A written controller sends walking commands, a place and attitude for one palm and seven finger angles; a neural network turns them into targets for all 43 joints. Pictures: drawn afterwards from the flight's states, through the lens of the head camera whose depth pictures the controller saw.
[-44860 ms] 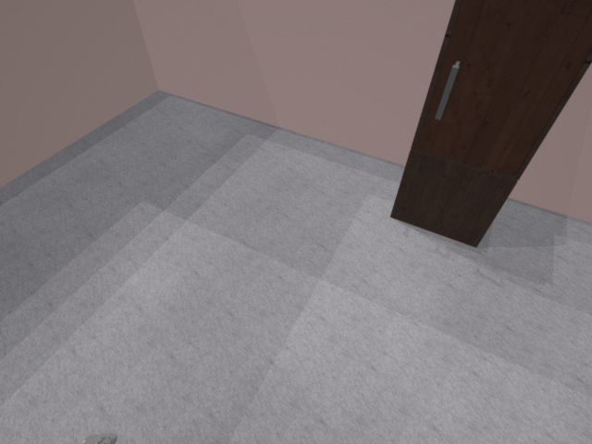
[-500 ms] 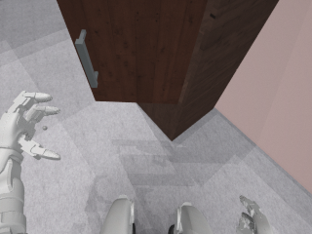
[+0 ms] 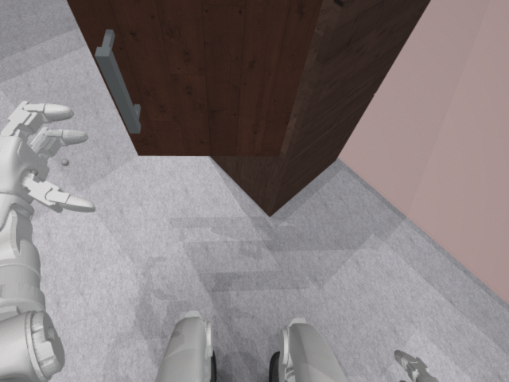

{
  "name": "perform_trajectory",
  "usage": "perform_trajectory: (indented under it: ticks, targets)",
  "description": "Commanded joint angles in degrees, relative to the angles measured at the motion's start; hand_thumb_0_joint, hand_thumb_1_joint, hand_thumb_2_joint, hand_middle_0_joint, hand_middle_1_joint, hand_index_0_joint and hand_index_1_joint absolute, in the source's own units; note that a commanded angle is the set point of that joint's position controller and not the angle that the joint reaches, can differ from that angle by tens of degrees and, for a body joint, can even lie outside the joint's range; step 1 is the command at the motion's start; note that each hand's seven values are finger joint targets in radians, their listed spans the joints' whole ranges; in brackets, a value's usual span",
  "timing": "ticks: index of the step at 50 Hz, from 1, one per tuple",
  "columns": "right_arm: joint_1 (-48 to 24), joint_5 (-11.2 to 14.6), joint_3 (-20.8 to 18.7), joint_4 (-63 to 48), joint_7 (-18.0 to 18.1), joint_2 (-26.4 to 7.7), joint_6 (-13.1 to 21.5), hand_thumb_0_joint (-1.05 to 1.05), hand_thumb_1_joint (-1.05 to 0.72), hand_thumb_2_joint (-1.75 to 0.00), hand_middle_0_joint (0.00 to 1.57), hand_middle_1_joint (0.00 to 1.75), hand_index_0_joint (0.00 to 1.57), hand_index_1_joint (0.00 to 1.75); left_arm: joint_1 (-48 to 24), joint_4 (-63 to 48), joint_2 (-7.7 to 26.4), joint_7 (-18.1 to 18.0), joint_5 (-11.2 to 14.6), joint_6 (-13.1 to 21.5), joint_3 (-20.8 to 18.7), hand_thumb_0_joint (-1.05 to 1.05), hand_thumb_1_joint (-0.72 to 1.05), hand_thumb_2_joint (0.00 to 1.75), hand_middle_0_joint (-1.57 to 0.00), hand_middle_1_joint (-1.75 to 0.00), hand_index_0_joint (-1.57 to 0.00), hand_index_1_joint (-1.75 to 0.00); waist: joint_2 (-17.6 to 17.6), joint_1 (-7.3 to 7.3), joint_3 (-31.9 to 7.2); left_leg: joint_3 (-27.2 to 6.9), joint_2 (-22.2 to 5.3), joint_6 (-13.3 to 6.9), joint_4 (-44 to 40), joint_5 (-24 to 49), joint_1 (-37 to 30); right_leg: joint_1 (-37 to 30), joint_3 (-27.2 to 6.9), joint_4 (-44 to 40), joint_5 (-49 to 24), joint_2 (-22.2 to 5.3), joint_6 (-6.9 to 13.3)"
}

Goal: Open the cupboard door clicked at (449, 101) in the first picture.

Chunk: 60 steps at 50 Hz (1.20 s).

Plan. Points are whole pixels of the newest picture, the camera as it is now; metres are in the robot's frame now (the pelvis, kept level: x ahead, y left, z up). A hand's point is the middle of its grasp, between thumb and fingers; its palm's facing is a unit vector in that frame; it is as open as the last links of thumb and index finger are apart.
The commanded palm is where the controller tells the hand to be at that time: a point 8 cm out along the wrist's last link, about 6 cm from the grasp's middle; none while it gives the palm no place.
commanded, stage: move the hooked fingers beside the handle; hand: left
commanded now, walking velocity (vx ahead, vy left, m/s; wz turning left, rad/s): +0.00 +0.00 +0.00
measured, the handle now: (123, 87) +0.58 +0.24 +0.04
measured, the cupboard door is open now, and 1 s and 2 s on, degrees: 50 50 50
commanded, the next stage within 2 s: slide the fingers in behind the handle in 1.48 s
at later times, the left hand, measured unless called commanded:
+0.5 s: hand (74, 123) +0.48 +0.29 +0.05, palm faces +0.06 -1.00 -0.03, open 14.0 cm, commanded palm +0.48 +0.32 +0.04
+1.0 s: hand (79, 108) +0.53 +0.30 +0.03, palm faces +0.06 -1.00 -0.03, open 13.9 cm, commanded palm +0.52 +0.31 +0.04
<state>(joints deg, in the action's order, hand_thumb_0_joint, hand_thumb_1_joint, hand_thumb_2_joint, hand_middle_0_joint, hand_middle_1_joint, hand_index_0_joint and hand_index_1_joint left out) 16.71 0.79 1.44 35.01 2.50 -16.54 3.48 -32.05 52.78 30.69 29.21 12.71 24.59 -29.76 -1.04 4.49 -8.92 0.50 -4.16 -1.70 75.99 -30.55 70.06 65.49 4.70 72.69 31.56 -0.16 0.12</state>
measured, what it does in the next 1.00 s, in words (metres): stands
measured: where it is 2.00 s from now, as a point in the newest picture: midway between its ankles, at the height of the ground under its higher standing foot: outside the picture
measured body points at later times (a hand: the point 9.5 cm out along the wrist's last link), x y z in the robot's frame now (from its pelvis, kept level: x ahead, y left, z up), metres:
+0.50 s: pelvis -0.01 +0.00 -0.02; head +0.16 +0.03 +0.40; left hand +0.47 +0.34 +0.05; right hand +0.04 -0.28 -0.12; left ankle +0.04 +0.10 -0.61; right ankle +0.03 -0.13 -0.61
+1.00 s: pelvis +0.00 +0.01 -0.03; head +0.20 +0.05 +0.37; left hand +0.52 +0.35 +0.04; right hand +0.00 -0.26 -0.12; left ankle +0.04 +0.10 -0.61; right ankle +0.03 -0.13 -0.61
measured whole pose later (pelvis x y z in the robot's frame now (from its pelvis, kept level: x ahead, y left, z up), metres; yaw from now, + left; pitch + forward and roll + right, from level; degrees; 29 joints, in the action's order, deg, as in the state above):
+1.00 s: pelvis +0.00 +0.01 -0.03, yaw -3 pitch +32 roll -7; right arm 19.7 -0.7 5.1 34.3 1.1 -16.4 -3.4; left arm -55.3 66.7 47.2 27.4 3.8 18.7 -35.5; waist -2.1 11.2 -6.6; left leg -1.4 -5.7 -2.2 81.9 -31.6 83.0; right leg 77.1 6.1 76.1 31.2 1.5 -0.2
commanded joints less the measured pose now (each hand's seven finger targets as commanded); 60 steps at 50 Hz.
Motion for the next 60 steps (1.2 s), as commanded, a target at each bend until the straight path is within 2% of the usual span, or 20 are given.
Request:
perform_trajectory:
  ticks: [1, 7, 9, 13, 15, 17, 19, 22, 24, 26, 33, 34, 36, 40, 42, 47, 52, 53, 57, 60]
  targets:
    - [6.1, 0.1, -4.0, -4.2, 0.7, -10.8, 0.4, 0.0, -0.9, -0.9, 0.2, 0.3, 0.2, 0.3, -18.9, -8.2, 18.4, -0.7, 0.6, 3.7, -3.5, 0.0, -0.5, 0.3, -0.3, -1.2, -0.3, -1.2, -7.1, -0.24, -25.4, -4.4, 1.8, 0.3, -9.1, 18.7, -24.3, -6.0, -2.0, -8.3, -13.2, 2.4, 1.5]
    - [7.1, -0.2, -3.5, -3.3, 0.9, -11.2, -0.7, 0.0, -0.9, -0.9, 0.2, 0.3, 0.2, 0.3, -29.4, -4.2, 20.6, -0.6, -0.8, 4.8, -2.4, 0.0, -0.5, 0.3, -0.3, -1.2, -0.3, -1.2, -7.7, 2.17, -24.5, -5.4, 1.5, 0.0, -7.8, 16.3, -23.3, -2.1, -1.9, -7.4, -10.9, 2.9, 1.8]
    - [7.7, -0.3, -3.6, -2.9, 0.9, -11.6, -1.1, 0.0, -0.9, -0.9, 0.2, 0.3, 0.2, 0.3, -29.3, -3.6, 21.8, -0.6, -1.2, 4.8, -3.0, 0.0, -0.5, 0.3, -0.3, -1.2, -0.3, -1.2, -9.3, 1.73, -27.9, -5.6, 1.4, 0.2, -7.4, 19.0, -25.5, -2.1, -1.8, -7.1, -12.3, 2.7, 1.8]
    - [8.2, -0.4, -3.3, -2.6, 0.6, -11.8, -2.1, 0.0, -0.9, -0.9, 0.2, 0.3, 0.2, 0.3, -30.0, -1.4, 23.8, -0.3, -1.5, 3.9, -4.0, 0.0, -0.5, 0.3, -0.3, -1.2, -0.3, -1.2, -9.9, 1.55, -28.6, -5.8, 1.3, 0.3, -6.9, 20.2, -25.2, -1.8, -1.7, -6.8, -12.7, 2.7, 1.7]
    - [8.5, -0.3, -3.1, -2.6, 0.7, -11.9, -2.7, 0.0, -0.9, -0.9, 0.2, 0.3, 0.2, 0.3, -31.1, 0.0, 25.5, -0.7, -2.2, 2.9, -4.7, 0.0, -0.5, 0.3, -0.3, -1.2, -0.3, -1.2, -8.1, 2.29, -27.4, -5.5, 1.2, -0.1, -6.4, 19.3, -22.9, -2.4, -1.9, -7.0, -12.9, 2.8, 1.4]
    - [8.7, -0.4, -2.8, -2.7, 0.7, -11.8, -2.9, 0.0, -0.9, -0.9, 0.2, 0.3, 0.2, 0.3, -34.5, 0.4, 25.7, -1.1, -2.5, 2.8, -4.1, 0.0, -0.5, 0.3, -0.3, -1.2, -0.3, -1.2, -8.5, 3.35, -26.8, -5.5, 1.2, -0.4, -5.9, 18.4, -21.7, -1.5, -1.9, -6.7, -12.3, 3.0, 1.5]
    - [9.0, -0.6, -2.7, -2.7, 0.7, -12.1, -3.2, 0.0, -0.9, -0.9, 0.2, 0.3, 0.2, 0.3, -36.2, -0.1, 28.3, -1.5, -3.4, 3.1, -5.1, 0.0, -0.5, 0.3, -0.3, -1.2, -0.3, -1.2, -10.5, 3.06, -28.8, -5.7, 1.1, -0.2, -5.5, 19.3, -22.3, -1.7, -2.1, -6.3, -12.7, 3.0, 1.5]
    - [9.7, -0.7, -2.5, -2.3, 0.5, -12.1, -3.4, 0.0, -0.9, -0.9, 0.2, 0.3, 0.2, 0.3, -38.2, 0.3, 26.9, -1.7, -3.5, 3.2, -3.7, 0.0, -0.5, 0.3, -0.3, -1.2, -0.3, -1.2, -12.0, 3.97, -29.6, -6.3, 1.0, -0.1, -5.0, 20.9, -24.2, 0.7, -1.7, -5.9, -13.0, 3.2, 1.7]
    - [10.1, -0.7, -2.3, -1.9, 0.7, -12.5, -3.9, 0.0, -0.9, -0.9, 0.2, 0.3, 0.2, 0.3, -40.0, 3.1, 29.0, -1.7, -4.1, 2.2, -4.2, 0.0, -0.5, 0.3, -0.3, -1.2, -0.3, -1.2, -9.8, 5.18, -28.2, -6.3, 0.7, -0.4, -4.5, 19.2, -21.7, 0.8, -1.8, -6.2, -12.4, 3.1, 1.2]
    - [10.1, -0.6, -1.7, -2.2, 0.8, -12.6, -4.1, 0.0, -0.9, -0.9, 0.2, 0.3, 0.2, 0.3, -41.8, 5.0, 30.5, -1.8, -5.2, 1.0, -3.8, 0.0, -0.5, 0.3, -0.3, -1.2, -0.3, -1.2, -10.2, 5.59, -27.0, -5.9, 0.8, -0.7, -4.1, 16.5, -18.5, 0.5, -2.1, -6.3, -11.0, 3.1, 1.1]
    - [11.7, -1.1, -0.8, -2.6, 0.8, -13.0, -4.7, 0.0, -0.9, -0.9, 0.2, 0.3, 0.2, 0.3, -47.1, 5.8, 35.2, -2.3, -7.0, -0.3, -4.8, 0.0, -0.5, 0.3, -0.3, -1.2, -0.3, -1.2, -14.4, 6.25, -31.2, -6.8, 0.5, -0.5, -2.5, 19.7, -20.2, 3.3, -1.3, -4.4, -12.1, 3.3, 1.4]
    - [11.9, -1.1, -0.6, -2.5, 0.8, -13.2, -4.8, 0.0, -0.9, -0.9, 0.2, 0.3, 0.2, 0.3, -48.2, 6.6, 35.9, -2.4, -7.3, -0.8, -4.7, 0.0, -0.5, 0.3, -0.3, -1.2, -0.3, -1.2, -13.6, 7.03, -30.6, -6.9, 0.4, -0.6, -2.0, 19.5, -19.3, 3.8, -1.3, -4.4, -12.0, 3.3, 1.2]
    - [12.4, -1.1, -0.3, -3.0, 0.9, -13.2, -5.2, 0.0, -0.9, -0.9, 0.2, 0.3, 0.2, 0.3, -46.3, 7.4, 37.3, -2.2, -7.8, -1.9, -5.4, 0.0, -0.5, 0.3, -0.3, -1.2, -0.3, -1.2, -13.4, 6.47, -30.4, -6.5, 0.4, -0.8, -1.9, 19.8, -18.0, 2.1, -1.4, -4.5, -12.7, 3.3, 1.1]
    - [13.3, -1.4, -0.8, -3.2, 0.2, -13.2, -6.0, 0.0, -0.9, -0.9, 0.2, 0.3, 0.2, 0.3, -44.3, 4.5, 35.4, -1.7, -7.5, -2.6, -5.1, 0.0, -0.5, 0.3, -0.3, -1.2, -0.3, -1.2, -15.2, 6.0, -33.4, -7.4, -0.1, -0.2, -2.3, 23.4, -22.6, 3.9, -0.7, -4.1, -14.1, 3.4, 1.1]
    - [13.6, -1.3, -0.7, -3.2, 0.2, -13.2, -6.2, 0.0, -0.9, -0.9, 0.2, 0.3, 0.2, 0.3, -44.4, 4.1, 37.4, -1.5, -6.8, -2.5, -7.1, 0.0, -0.5, 0.3, -0.3, -1.2, -0.3, -1.2, -13.3, 6.0, -33.1, -7.3, -0.1, -0.6, -2.1, 23.1, -21.1, 2.4, -0.9, -4.1, -14.6, 3.7, 1.1]
    - [14.1, -1.5, -1.2, -2.3, -0.4, -12.9, -6.3, 0.0, -0.9, -0.9, 0.2, 0.3, 0.2, 0.3, -45.6, -0.8, 37.8, -2.1, -6.9, -1.5, -8.2, 0.0, -0.5, 0.3, -0.3, -1.2, -0.3, -1.2, -16.7, 5.44, -35.6, -8.0, -0.3, -0.1, -2.5, 26.3, -25.7, 3.3, -0.6, -4.2, -15.4, 3.8, 1.4]
    - [14.1, -1.5, -1.2, -1.4, -0.4, -12.6, -6.4, 0.0, -0.9, -0.9, 0.2, 0.3, 0.2, 0.3, -45.8, 1.4, 33.3, -2.0, -7.0, -1.9, -4.6, 0.0, -0.5, 0.3, -0.3, -1.2, -0.3, -1.2, -16.8, 6.82, -31.6, -8.5, -0.3, 0.0, -3.5, 25.0, -26.6, 5.4, -0.2, -5.3, -14.3, 3.8, 1.5]
    - [14.2, -1.6, -1.4, -1.4, -0.3, -12.8, -6.5, 0.0, -0.9, -0.9, 0.2, 0.3, 0.2, 0.3, -44.5, 1.0, 34.7, -2.0, -7.0, -1.9, -5.8, 0.0, -0.5, 0.3, -0.3, -1.2, -0.3, -1.2, -17.2, 6.07, -32.6, -8.5, -0.4, 0.3, -3.6, 25.8, -27.5, 5.0, -0.1, -5.3, -14.6, 3.7, 1.5]
    - [14.1, -1.7, -1.6, -1.6, -0.5, -12.3, -6.7, 0.0, -0.9, -0.9, 0.2, 0.3, 0.2, 0.3, -42.4, 0.4, 30.3, -1.8, -6.3, -1.8, -3.5, 0.0, -0.5, 0.3, -0.3, -1.2, -0.3, -1.2, -17.5, 6.06, -32.5, -9.1, -0.5, 0.6, -4.2, 29.7, -30.7, 5.9, 0.3, -5.5, -15.7, 3.7, 1.6]
    - [13.7, -1.6, -1.8, -1.9, -0.7, -12.4, -7.0, 0.0, -0.9, -0.9, 0.2, 0.3, 0.2, 0.3, -40.9, 1.0, 30.2, -2.0, -5.9, -1.6, -4.0, 0.0, -0.5, 0.3, -0.3, -1.2, -0.3, -1.2, -15.4, 5.9, -30.9, -8.7, -0.3, 0.6, -4.7, 28.4, -29.3, 4.3, 0.3, -6.2, -15.7, 3.7, 1.5]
